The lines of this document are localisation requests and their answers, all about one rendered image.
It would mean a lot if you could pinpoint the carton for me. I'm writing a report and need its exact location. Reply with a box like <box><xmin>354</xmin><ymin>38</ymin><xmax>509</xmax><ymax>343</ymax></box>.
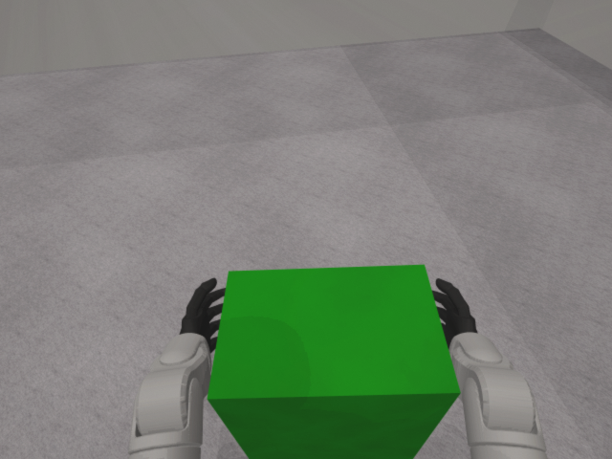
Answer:
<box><xmin>208</xmin><ymin>265</ymin><xmax>461</xmax><ymax>459</ymax></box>

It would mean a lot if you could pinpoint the right robot forearm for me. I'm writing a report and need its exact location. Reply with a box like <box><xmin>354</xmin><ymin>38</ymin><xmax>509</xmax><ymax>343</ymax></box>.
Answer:
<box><xmin>448</xmin><ymin>332</ymin><xmax>548</xmax><ymax>459</ymax></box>

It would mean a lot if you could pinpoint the left robot hand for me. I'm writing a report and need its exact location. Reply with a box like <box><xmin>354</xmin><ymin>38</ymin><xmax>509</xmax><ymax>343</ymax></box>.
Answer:
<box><xmin>180</xmin><ymin>278</ymin><xmax>226</xmax><ymax>354</ymax></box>

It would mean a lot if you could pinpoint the left robot forearm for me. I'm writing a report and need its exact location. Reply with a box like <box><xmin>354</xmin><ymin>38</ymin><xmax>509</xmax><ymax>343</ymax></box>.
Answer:
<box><xmin>128</xmin><ymin>333</ymin><xmax>211</xmax><ymax>459</ymax></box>

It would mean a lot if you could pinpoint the right robot hand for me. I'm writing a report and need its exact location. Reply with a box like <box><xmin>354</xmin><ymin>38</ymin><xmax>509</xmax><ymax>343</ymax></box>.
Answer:
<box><xmin>432</xmin><ymin>278</ymin><xmax>477</xmax><ymax>349</ymax></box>

